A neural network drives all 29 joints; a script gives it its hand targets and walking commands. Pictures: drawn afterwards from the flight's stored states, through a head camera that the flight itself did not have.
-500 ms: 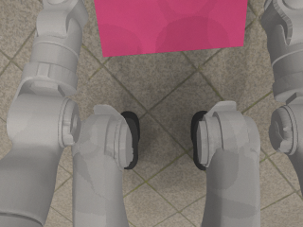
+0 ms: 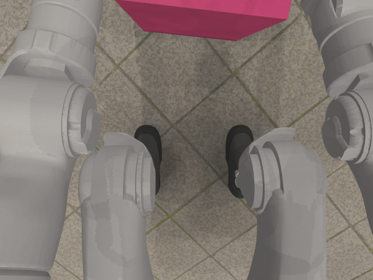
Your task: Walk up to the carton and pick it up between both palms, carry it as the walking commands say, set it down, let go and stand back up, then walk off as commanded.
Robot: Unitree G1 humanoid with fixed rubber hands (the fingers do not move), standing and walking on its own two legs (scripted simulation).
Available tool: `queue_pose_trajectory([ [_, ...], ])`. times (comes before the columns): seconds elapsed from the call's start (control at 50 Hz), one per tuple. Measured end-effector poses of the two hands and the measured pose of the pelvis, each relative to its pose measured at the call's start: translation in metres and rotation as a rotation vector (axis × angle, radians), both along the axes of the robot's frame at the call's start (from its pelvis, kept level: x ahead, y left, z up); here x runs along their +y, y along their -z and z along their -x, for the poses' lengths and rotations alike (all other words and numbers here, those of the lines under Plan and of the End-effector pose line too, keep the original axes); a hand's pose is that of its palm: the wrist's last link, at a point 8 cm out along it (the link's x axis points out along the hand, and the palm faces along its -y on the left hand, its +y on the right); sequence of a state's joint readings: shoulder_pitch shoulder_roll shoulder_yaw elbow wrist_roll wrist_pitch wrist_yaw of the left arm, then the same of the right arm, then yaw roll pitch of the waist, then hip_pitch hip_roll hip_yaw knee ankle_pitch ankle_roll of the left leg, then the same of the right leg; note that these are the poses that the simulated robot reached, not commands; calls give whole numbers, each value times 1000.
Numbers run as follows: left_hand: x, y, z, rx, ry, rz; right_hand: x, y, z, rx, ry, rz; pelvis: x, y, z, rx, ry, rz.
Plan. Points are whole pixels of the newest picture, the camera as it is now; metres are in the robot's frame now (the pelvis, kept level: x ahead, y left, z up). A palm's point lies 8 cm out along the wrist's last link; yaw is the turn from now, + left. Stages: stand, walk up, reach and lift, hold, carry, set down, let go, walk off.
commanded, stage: reach and lift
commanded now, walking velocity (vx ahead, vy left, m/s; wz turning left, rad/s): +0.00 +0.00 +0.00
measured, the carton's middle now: out of the picture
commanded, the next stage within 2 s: none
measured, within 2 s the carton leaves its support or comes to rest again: leaves its support in 0.82 s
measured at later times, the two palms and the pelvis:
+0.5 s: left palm out of the picture +0.57 +0.16 -0.17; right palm out of the picture +0.57 -0.16 -0.18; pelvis +0.02 +0.00 -0.02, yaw +0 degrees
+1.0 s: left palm out of the picture +0.57 +0.15 -0.13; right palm out of the picture +0.57 -0.15 -0.13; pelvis +0.00 +0.01 +0.01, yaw -1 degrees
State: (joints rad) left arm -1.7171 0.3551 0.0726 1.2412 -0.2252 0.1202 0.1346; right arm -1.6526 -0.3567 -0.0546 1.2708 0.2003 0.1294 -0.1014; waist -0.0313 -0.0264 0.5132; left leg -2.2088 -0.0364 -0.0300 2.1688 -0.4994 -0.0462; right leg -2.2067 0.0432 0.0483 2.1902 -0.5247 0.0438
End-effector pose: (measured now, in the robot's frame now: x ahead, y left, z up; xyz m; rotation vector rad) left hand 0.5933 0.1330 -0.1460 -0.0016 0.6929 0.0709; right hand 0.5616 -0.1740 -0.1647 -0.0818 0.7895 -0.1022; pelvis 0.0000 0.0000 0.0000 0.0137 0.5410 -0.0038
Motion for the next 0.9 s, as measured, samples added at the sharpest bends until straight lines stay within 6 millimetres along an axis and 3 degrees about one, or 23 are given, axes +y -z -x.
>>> queue_pose_trajectory([
  [0.12, 5, 20, -5, 5, 25, 0, 3, 11, -22, -30, -19, 1, 1, -4, -23, 70, 26, 12],
  [0.22, 6, 29, -1, -33, -29, 56, 3, 15, -23, -49, 20, -26, 3, 2, -30, 61, 26, 5],
  [0.32, 10, 25, 0, -22, 4, 15, 8, 16, -15, -60, 36, -38, 3, 12, -26, 7, 26, 5],
  [0.5, 22, 20, 25, 46, -19, -23, 19, 15, -4, -37, -23, -58, -1, 21, -19, -22, 10, -5],
  [0.8, 21, 16, 26, 52, -12, -47, 24, 6, -4, -15, 4, 21, -1, 7, -9, -31, 18, -3],
  [0.9, 20, 3, 23, 36, 3, -45, 22, -8, -2, -31, 16, 23, 3, 1, -7, -37, 19, 3],
])
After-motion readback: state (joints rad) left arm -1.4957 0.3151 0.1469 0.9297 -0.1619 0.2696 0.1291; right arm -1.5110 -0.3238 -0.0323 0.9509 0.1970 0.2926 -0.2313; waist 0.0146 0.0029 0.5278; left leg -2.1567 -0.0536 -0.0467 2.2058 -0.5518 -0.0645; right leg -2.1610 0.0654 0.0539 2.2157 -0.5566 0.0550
